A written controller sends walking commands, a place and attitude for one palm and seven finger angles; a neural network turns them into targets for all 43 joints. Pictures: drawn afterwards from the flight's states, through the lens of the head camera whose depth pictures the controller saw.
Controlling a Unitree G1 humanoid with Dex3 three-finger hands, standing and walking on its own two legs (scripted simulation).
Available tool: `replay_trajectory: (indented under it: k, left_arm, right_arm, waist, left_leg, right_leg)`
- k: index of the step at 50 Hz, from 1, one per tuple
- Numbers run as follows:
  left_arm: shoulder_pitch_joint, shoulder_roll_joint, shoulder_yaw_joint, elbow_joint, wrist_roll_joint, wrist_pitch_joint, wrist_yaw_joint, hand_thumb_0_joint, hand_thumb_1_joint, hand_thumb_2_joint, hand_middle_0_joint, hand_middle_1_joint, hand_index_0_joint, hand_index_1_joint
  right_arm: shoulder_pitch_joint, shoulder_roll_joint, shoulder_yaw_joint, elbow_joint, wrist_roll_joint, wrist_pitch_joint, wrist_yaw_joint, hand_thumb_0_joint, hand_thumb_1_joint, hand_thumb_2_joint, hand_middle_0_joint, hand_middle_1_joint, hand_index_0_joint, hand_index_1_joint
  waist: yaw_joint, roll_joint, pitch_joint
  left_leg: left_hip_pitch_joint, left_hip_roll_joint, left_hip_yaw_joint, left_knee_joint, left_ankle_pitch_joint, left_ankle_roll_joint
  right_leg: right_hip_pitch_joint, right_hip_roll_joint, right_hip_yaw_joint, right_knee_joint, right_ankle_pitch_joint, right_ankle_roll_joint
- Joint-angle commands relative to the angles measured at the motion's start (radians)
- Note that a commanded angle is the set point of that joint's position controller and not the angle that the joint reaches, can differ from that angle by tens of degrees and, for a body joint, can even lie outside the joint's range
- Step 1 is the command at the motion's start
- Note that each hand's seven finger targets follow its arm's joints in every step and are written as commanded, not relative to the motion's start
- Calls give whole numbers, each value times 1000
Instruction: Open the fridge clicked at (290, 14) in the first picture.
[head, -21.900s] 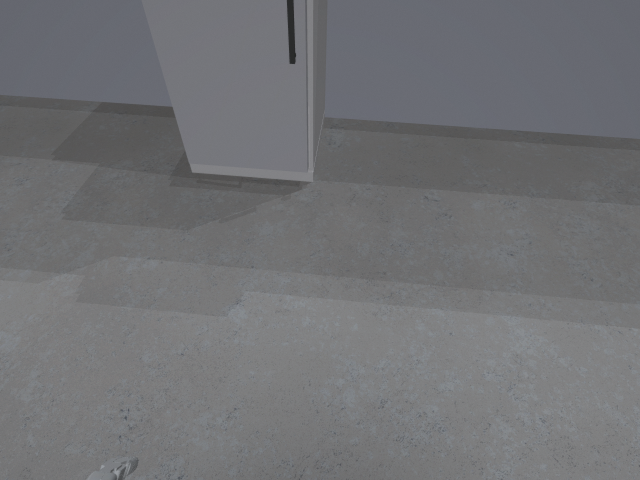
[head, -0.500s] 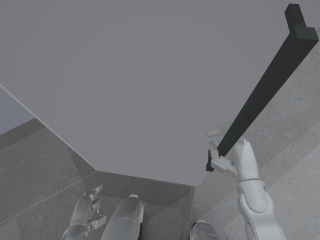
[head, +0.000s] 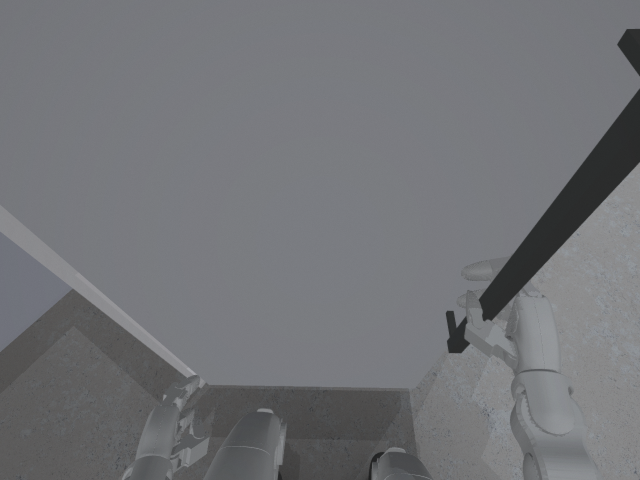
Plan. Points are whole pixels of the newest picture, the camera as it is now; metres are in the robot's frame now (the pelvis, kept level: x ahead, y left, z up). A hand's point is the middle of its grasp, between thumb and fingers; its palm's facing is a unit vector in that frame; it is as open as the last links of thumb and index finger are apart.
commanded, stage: walk backward, drawing the door open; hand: right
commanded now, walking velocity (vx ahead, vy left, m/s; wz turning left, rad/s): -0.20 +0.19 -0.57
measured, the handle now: (507, 259) +0.34 -0.17 +0.10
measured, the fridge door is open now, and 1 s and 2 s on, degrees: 56 70 67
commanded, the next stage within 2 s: stop walking and hold the door back in 0.22 s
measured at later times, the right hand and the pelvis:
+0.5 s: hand (455, 430) +0.18 -0.12 +0.03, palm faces +0.54 +0.82 -0.19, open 5.5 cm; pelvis -0.02 +0.15 -0.01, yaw -20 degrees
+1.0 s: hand (454, 424) +0.18 -0.11 +0.04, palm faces +0.58 +0.79 -0.18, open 5.4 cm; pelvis -0.09 +0.21 +0.00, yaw -25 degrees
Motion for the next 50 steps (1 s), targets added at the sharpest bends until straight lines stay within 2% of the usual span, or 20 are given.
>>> replay_trajectory:
  k: [1, 5, 6, 8, 10, 11, 15, 23, 25, 27, 30, 33, 36, 39, 40, 42, 43, 44, 47, 50]
  left_arm:
    - [-6, 171, 50, -147, -25, -43, 3, 0, 900, 900, -200, -300, -200, -300]
    - [1, 153, 45, -153, -29, -54, 9, 0, 900, 900, -200, -300, -200, -300]
    - [2, 124, 38, -147, -31, -59, 8, 0, 900, 900, -200, -300, -200, -300]
    - [-55, 75, 29, -136, -35, -53, 10, 0, 900, 900, -200, -300, -200, -300]
    - [-43, 89, 36, -94, -23, -62, 7, 0, 900, 900, -200, -300, -200, -300]
    - [-36, 111, 52, -81, -22, -60, 16, 0, 900, 900, -200, -300, -200, -300]
    - [-85, 95, 17, -80, -11, -45, 41, 0, 900, 900, -200, -300, -200, -300]
    - [-35, 150, 4, -133, -31, -30, 43, 0, 900, 900, -200, -300, -200, -300]
    - [-21, 170, 16, -138, -43, -5, 39, 0, 900, 900, -200, -300, -200, -300]
    - [-31, 185, 13, -173, -59, 4, 26, 0, 900, 900, -200, -300, -200, -300]
    - [-32, 182, 12, -129, -55, 9, 16, 0, 900, 900, -200, -300, -200, -300]
    - [-3, 204, 19, -102, -59, -1, 18, 0, 900, 900, -200, -300, -200, -300]
    - [-11, 209, 3, -90, -63, -2, 30, 0, 900, 900, -200, -300, -200, -300]
    - [-2, 206, -2, -63, -57, -11, 29, 0, 900, 900, -200, -300, -200, -300]
    - [18, 209, 5, -55, -57, -10, 29, 0, 900, 900, -200, -300, -200, -300]
    - [12, 194, 17, -54, -48, -4, 33, 0, 900, 900, -200, -300, -200, -300]
    - [29, 219, 25, -24, -43, -14, 31, 0, 900, 900, -200, -300, -200, -300]
    - [44, 205, 20, -2, -50, -21, 21, 0, 900, 900, -200, -300, -200, -300]
    - [69, 221, 20, 18, -63, -24, 24, 0, 900, 900, -200, -300, -200, -300]
    - [58, 218, 29, 5, -69, -21, 35, 0, 900, 900, -200, -300, -200, -300]
  right_arm:
    - [-93, -51, -37, -231, 21, -61, -14, 0, -900, -900, 450, 1400, 450, 1400]
    - [-57, -99, -88, -188, 24, -73, -33, 0, -900, -900, 450, 1400, 450, 1400]
    - [-52, -105, -82, -197, 27, -79, -32, 0, -900, -900, 450, 1400, 450, 1400]
    - [-53, -227, -178, -211, 23, -80, -46, 0, -900, -900, 450, 1400, 450, 1400]
    - [-1, -202, -188, -143, 19, -83, -71, 0, -900, -900, 450, 1400, 450, 1400]
    - [69, -206, -195, -71, 23, -79, -60, 0, -900, -900, 450, 1400, 450, 1400]
    - [22, -171, -171, -49, 15, -143, -52, 0, -900, -900, 450, 1400, 450, 1400]
    - [-361, -161, -107, -28, 23, -126, -108, 0, -900, -900, 450, 1400, 450, 1400]
    - [-454, -168, -81, -6, 35, -126, -111, 0, -900, -900, 450, 1400, 450, 1400]
    - [-540, -106, -13, -55, 52, -144, -114, 0, -900, -900, 450, 1400, 450, 1400]
    - [-609, -180, -64, 47, 25, -119, -114, 0, -900, -900, 450, 1400, 450, 1400]
    - [-770, -91, 16, 216, 43, -80, -85, 0, -900, -900, 450, 1400, 450, 1400]
    - [-907, -110, 1, 384, 51, -82, -75, 0, -900, -900, 450, 1400, 450, 1400]
    - [-993, -169, -38, 504, 39, -101, -78, 0, -900, -900, 450, 1400, 450, 1400]
    - [-1006, -213, -63, 536, 32, -106, -77, 0, -900, -900, 450, 1400, 450, 1400]
    - [-1001, -292, -120, 589, 47, -116, -75, 0, -900, -900, 450, 1400, 450, 1400]
    - [-1013, -295, -137, 626, 52, -124, -76, 0, -900, -900, 450, 1400, 450, 1400]
    - [-1032, -281, -126, 685, 46, -120, -70, 0, -900, -900, 450, 1400, 450, 1400]
    - [-1096, -336, -163, 748, 38, -161, -60, 0, -900, -900, 450, 1400, 450, 1400]
    - [-1035, -381, -207, 777, 36, -174, -54, 0, -900, -900, 450, 1400, 450, 1400]
  waist:
    - [-14, -245, -349]
    - [-20, -212, -369]
    - [-15, -118, -368]
    - [-40, 277, -323]
    - [-41, 181, -363]
    - [-28, 230, -310]
    - [-24, 225, -238]
    - [-33, 167, -411]
    - [1, 93, -472]
    - [-18, -280, -492]
    - [-18, -131, -435]
    - [-9, -42, -387]
    - [-28, -97, -354]
    - [-36, -144, -358]
    - [-40, -63, -345]
    - [-66, 287, -254]
    - [-60, 191, -268]
    - [-41, 245, -297]
    - [-36, 229, -370]
    - [-50, 235, -330]
  left_leg:
    - [284, -39, 47, -332, -23, 11]
    - [457, -70, 100, -695, -13, 15]
    - [462, -8, 47, -817, 18, 35]
    - [353, 330, -259, -883, 155, 199]
    - [371, 422, -218, -781, 541, 260]
    - [401, 376, -154, -718, 700, 262]
    - [505, 312, 62, -675, 851, 216]
    - [581, 340, -46, -537, 1036, 159]
    - [434, 285, 11, -370, 873, 82]
    - [94, 90, 23, -106, -162, 7]
    - [79, 81, -35, -94, -203, 30]
    - [215, 53, 20, -232, -52, 13]
    - [356, 12, 85, -358, -40, 15]
    - [499, 6, 80, -568, -117, 57]
    - [486, 59, -25, -681, -198, 89]
    - [434, 406, -602, -964, -391, 267]
    - [430, 433, -562, -948, -236, 260]
    - [486, 390, -508, -869, -73, 239]
    - [561, 323, -225, -731, 299, 193]
    - [468, 274, -137, -717, 338, 166]
  right_leg:
    - [60, -124, 158, -361, -244, -66]
    - [52, -37, 122, -273, -238, -46]
    - [43, 29, 83, -162, -221, -17]
    - [-160, 155, -78, 433, -335, 63]
    - [-251, 122, 7, 725, -402, 50]
    - [-285, 101, -15, 760, -388, 62]
    - [-237, 82, -130, 529, -342, 60]
    - [64, 137, -166, -41, -121, -5]
    - [327, 91, -129, -180, 189, -31]
    - [501, -276, 306, -161, 906, -257]
    - [392, -229, 259, -193, 524, -256]
    - [216, -135, 116, -252, 57, -198]
    - [33, -96, 88, -326, -448, -162]
    - [-73, -36, 45, -233, -542, -107]
    - [-95, 16, -1, -99, -506, -79]
    - [-285, 130, -66, 388, -316, 0]
    - [-279, 100, -1, 520, -255, 10]
    - [-307, 89, 33, 538, -211, 10]
    - [-236, 64, -25, 407, -202, 6]
    - [-41, 84, -125, 119, -183, -6]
